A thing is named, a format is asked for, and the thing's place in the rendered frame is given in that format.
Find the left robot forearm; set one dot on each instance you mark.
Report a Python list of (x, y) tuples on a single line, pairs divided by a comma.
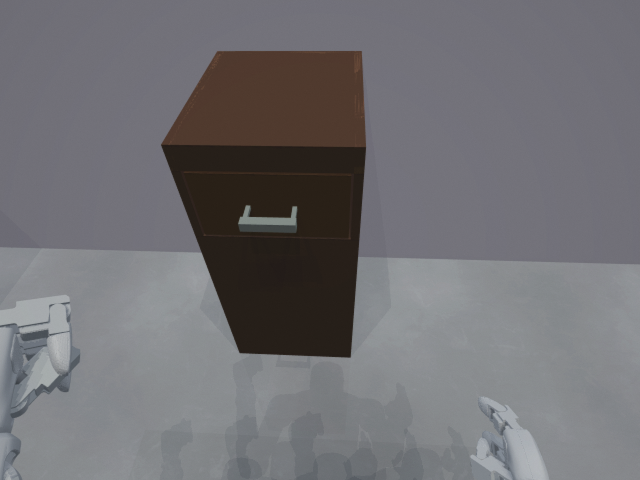
[(10, 447)]

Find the cabinet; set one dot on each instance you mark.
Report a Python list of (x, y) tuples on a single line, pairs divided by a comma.
[(290, 112)]

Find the handle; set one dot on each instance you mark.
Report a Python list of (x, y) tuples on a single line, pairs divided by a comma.
[(268, 224)]

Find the robot right hand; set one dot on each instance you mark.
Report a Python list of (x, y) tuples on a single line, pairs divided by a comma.
[(517, 456)]

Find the drawer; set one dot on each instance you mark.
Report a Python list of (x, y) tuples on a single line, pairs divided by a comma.
[(322, 200)]

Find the robot left hand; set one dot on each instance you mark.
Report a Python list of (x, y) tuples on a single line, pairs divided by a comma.
[(40, 329)]

